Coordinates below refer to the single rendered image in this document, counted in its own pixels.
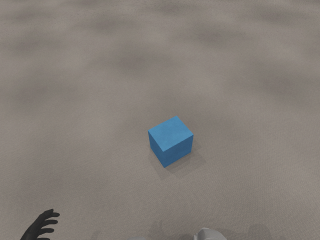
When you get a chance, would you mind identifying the carton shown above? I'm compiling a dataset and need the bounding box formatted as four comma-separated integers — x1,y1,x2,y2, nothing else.
148,116,194,168

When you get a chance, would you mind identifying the right robot thigh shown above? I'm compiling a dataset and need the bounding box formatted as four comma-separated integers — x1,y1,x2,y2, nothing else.
193,229,227,240

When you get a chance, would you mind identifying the robot left hand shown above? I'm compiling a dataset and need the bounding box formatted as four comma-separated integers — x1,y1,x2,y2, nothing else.
20,209,60,240

